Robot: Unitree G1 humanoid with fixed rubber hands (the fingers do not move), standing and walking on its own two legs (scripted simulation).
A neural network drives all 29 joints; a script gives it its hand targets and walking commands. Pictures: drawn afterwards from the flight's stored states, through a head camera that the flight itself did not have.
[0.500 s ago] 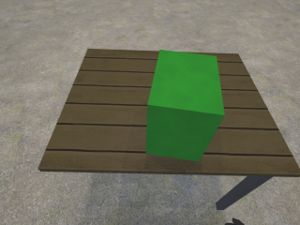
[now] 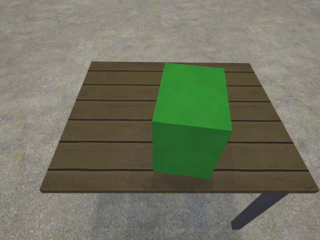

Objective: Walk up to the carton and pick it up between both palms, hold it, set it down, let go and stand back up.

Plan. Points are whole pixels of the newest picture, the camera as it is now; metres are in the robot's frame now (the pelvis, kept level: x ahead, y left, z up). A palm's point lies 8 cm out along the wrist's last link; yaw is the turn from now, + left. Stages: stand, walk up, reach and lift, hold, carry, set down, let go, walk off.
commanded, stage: walk up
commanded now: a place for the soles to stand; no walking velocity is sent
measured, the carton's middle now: (187, 121) +0.47 -0.07 +0.01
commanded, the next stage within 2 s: reach and lift in 1.16 s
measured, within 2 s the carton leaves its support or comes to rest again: neither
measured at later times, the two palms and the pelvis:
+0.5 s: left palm out of the picture +0.06 +0.19 -0.12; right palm out of the picture +0.06 -0.32 -0.11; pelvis -0.02 -0.06 -0.01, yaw +1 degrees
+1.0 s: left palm out of the picture +0.03 +0.20 -0.12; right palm out of the picture +0.06 -0.31 -0.11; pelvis -0.01 -0.06 +0.00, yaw +4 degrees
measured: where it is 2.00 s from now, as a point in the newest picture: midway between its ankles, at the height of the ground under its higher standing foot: outside the picture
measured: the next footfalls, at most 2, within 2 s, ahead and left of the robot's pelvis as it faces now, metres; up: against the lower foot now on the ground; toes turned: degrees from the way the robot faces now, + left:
left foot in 0.48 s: +0.03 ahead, +0.06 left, +0.00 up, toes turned +3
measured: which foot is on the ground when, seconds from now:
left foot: down 0.00-0.24, up 0.26-0.46, down 0.48-1.00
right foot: down 0.00-1.00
